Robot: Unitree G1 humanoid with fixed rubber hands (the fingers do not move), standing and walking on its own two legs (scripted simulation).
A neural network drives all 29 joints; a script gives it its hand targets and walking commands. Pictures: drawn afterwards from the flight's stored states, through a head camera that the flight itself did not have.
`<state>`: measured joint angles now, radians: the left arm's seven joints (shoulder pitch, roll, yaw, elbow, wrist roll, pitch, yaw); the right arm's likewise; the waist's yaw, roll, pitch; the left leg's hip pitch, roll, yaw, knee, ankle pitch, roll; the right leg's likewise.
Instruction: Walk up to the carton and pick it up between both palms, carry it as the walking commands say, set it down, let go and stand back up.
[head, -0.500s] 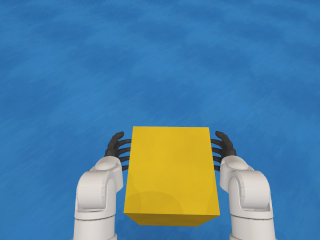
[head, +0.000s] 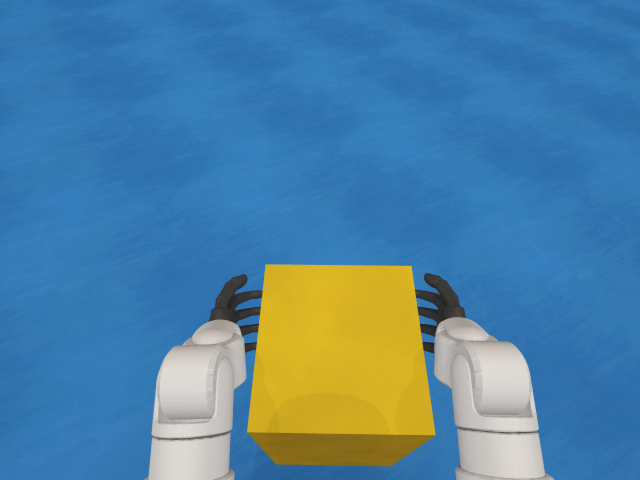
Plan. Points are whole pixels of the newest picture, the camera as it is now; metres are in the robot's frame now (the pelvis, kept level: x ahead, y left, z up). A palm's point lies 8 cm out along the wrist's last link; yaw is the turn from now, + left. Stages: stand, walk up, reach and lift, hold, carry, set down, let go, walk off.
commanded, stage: carry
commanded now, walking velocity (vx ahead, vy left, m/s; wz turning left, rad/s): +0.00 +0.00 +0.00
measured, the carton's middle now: (335, 377) +0.28 +0.01 -0.02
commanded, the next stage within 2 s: none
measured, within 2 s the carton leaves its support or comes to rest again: neither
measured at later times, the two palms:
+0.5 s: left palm (267, 393) +0.21 +0.08 +0.09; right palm (521, 373) +0.24 -0.17 +0.09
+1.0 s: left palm (272, 400) +0.20 +0.08 +0.09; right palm (529, 382) +0.23 -0.18 +0.09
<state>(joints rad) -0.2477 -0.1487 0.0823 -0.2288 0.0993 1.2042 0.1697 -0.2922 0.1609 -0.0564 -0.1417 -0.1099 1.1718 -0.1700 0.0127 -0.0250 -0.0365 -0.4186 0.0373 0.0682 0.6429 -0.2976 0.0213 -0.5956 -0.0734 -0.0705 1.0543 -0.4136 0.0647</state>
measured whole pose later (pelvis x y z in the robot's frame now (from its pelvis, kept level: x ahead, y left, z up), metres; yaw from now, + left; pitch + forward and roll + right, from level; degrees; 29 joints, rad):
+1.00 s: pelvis -0.07 -0.08 +0.01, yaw +6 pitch +2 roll +1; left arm -0.29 -0.16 0.10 -0.14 0.12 1.21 0.15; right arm -0.31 0.17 -0.09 -0.11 -0.12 1.19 -0.18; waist -0.01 -0.01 -0.09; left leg -0.35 0.04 0.12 0.54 -0.23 0.01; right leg -0.40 -0.09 -0.15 0.55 -0.18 -0.01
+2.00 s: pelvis -0.05 -0.08 +0.01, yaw +5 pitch +2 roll +0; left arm -0.24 -0.15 0.09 0.19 0.17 0.76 0.11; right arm -0.23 0.14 -0.08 0.19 -0.17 0.75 -0.14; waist 0.00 0.00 -0.08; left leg -0.31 0.05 0.13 0.55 -0.27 0.00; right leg -0.36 -0.08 -0.14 0.56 -0.22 0.00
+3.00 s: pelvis -0.05 -0.08 +0.01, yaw +5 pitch +1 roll +0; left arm -0.22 -0.14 0.09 0.24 0.16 0.68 0.12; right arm -0.21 0.14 -0.08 0.22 -0.16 0.68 -0.13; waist 0.00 0.00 -0.08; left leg -0.30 0.06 0.15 0.55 -0.27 0.00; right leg -0.36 -0.08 -0.13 0.55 -0.21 0.00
